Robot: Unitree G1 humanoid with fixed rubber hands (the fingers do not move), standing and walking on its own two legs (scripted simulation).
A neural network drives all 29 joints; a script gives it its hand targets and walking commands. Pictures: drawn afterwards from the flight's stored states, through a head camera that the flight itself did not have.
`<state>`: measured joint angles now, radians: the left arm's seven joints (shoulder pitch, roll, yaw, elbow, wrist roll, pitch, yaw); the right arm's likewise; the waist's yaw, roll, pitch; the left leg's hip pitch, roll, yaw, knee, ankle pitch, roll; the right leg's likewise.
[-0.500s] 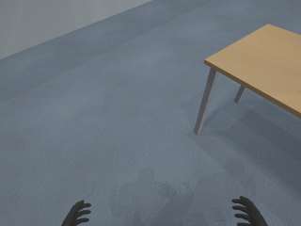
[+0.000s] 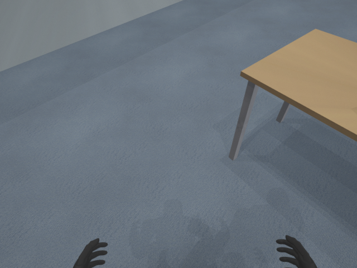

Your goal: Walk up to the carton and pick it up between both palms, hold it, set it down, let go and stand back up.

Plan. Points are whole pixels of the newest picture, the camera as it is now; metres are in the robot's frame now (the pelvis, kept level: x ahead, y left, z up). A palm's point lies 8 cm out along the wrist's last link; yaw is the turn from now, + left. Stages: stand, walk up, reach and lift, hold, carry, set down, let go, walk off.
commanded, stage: stand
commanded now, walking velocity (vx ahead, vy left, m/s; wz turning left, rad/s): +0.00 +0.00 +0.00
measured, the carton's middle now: out of the picture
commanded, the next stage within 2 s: walk up in 0.52 s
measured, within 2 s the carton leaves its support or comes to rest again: neither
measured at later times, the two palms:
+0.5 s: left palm out of the picture +0.12 +0.25 -0.09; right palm out of the picture +0.12 -0.25 -0.09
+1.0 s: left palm (105, 256) +0.17 +0.20 -0.09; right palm out of the picture +0.01 -0.36 -0.10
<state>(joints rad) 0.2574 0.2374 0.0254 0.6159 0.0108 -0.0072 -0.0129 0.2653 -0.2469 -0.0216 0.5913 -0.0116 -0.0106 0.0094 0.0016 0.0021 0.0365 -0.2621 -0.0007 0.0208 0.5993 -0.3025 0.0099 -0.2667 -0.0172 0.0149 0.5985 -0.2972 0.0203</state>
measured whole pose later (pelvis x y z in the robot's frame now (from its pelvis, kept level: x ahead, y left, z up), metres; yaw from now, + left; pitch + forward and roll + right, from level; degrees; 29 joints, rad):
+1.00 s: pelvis +0.01 -0.05 +0.00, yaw -15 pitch -4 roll +2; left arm 0.32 0.32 0.09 0.60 0.05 0.07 -0.12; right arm 0.30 -0.32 -0.09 0.69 -0.08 -0.04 -0.05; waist -0.01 -0.01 0.10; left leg -0.11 0.15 0.26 0.57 -0.35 -0.03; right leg -0.49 -0.14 0.03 0.90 -0.38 0.03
